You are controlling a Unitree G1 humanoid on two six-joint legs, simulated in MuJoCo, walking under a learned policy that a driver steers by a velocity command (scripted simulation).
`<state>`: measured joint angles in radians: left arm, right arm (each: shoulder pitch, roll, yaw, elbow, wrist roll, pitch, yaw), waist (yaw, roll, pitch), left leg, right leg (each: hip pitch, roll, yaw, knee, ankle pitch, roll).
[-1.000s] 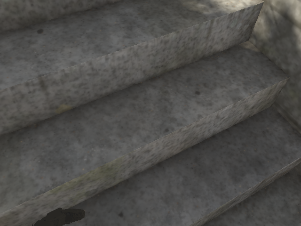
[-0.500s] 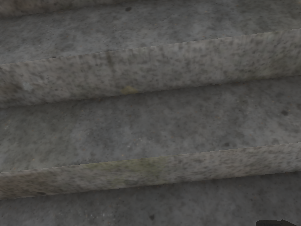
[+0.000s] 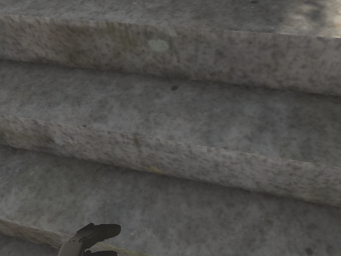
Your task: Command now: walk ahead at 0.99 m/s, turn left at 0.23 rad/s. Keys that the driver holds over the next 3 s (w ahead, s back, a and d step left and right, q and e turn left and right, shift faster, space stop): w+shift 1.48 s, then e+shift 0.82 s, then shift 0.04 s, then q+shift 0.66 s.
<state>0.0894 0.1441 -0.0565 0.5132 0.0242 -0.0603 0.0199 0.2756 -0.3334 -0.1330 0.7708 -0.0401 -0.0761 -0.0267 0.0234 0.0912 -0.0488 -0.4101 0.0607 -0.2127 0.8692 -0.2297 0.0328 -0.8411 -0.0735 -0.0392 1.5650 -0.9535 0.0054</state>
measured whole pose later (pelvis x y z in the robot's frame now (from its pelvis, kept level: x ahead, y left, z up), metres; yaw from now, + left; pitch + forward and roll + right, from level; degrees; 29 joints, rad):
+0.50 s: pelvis +0.21 -0.07 +0.15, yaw +1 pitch +2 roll +3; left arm 0.05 0.21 0.03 0.58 0.03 -0.09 0.01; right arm 0.39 -0.25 -0.07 0.85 -0.09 -0.08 -0.01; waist -0.06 -0.05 -0.09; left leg -0.24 -0.09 0.12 0.63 -0.45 0.09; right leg -0.89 0.14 0.15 2.19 -0.44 -0.14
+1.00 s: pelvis +0.46 -0.13 +0.36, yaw +0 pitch +3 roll +1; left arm 0.48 0.22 0.05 1.01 0.01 -0.13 0.00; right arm 0.01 -0.05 0.03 0.51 -0.02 -0.03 -0.03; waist 0.00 -0.03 -0.06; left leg -1.38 -0.05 -0.05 2.24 -0.32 0.13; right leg -0.20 0.04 -0.05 0.49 -0.35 -0.09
